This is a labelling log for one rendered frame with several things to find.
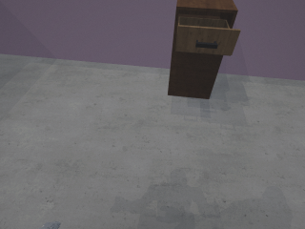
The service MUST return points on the cabinet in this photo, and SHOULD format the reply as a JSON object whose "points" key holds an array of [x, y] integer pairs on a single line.
{"points": [[193, 74]]}

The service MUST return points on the handle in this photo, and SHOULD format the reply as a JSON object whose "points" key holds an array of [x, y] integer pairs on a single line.
{"points": [[207, 45]]}

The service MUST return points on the drawer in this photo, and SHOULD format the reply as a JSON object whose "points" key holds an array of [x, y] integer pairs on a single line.
{"points": [[206, 30]]}

